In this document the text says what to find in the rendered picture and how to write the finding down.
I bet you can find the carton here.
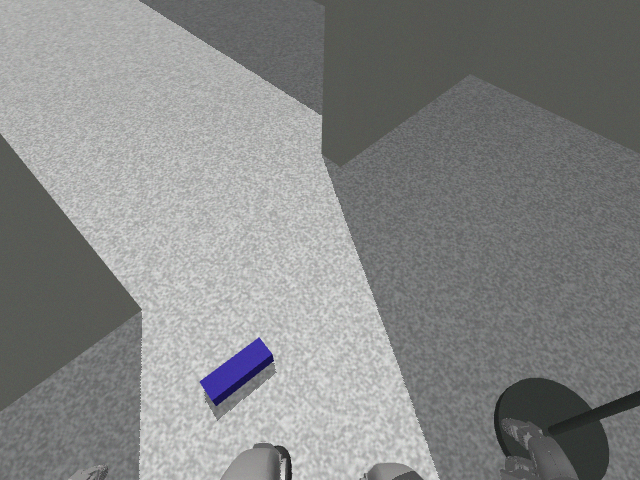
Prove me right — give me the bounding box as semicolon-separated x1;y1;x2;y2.
200;338;274;406

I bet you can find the floor lamp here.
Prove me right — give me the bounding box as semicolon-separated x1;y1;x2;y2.
494;378;640;480

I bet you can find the right robot hand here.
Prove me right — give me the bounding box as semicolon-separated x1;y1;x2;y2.
500;418;579;480

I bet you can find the left robot foot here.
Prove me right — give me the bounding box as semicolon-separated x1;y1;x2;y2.
274;446;292;480

